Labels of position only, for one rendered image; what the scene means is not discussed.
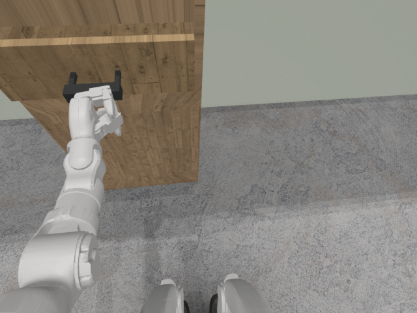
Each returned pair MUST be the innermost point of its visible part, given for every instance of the robot left shin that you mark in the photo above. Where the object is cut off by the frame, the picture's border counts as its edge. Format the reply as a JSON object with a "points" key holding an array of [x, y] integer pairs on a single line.
{"points": [[167, 281]]}

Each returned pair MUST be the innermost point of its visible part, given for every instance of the cabinet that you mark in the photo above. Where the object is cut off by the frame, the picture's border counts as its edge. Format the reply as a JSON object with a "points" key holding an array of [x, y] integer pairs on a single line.
{"points": [[160, 134]]}

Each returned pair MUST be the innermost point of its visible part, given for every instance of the robot shin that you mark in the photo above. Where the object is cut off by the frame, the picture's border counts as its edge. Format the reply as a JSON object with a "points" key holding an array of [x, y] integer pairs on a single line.
{"points": [[167, 281], [229, 276]]}

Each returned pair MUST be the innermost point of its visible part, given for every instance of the drawer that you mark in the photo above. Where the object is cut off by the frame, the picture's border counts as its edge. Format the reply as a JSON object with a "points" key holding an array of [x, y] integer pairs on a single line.
{"points": [[36, 61]]}

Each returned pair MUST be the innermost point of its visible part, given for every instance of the robot right shin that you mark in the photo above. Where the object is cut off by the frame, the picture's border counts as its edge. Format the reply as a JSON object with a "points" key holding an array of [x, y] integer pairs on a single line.
{"points": [[229, 276]]}

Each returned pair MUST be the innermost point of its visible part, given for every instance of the left robot hand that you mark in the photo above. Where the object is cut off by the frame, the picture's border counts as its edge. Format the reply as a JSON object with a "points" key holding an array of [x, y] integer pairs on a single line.
{"points": [[83, 116]]}

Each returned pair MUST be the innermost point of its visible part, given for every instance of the handle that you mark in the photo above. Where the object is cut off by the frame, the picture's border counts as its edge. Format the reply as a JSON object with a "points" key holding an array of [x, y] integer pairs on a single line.
{"points": [[72, 88]]}

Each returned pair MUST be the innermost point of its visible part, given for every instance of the robot left forearm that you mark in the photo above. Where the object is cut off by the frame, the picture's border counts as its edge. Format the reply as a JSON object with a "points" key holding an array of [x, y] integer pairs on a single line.
{"points": [[79, 202]]}

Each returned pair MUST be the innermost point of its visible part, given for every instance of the left robot upper arm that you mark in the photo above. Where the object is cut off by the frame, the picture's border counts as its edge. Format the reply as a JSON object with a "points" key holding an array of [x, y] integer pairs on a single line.
{"points": [[55, 270]]}

